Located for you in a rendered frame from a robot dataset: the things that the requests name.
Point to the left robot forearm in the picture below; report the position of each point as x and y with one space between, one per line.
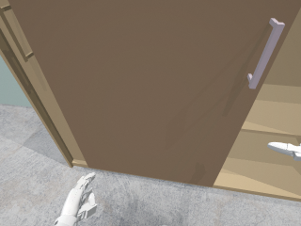
66 220

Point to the robot right hand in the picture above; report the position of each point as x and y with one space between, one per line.
288 149

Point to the wardrobe door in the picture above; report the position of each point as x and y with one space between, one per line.
40 84
155 88

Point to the robot left hand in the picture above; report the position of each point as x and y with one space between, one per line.
73 205

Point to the handle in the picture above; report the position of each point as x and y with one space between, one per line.
267 52
12 38

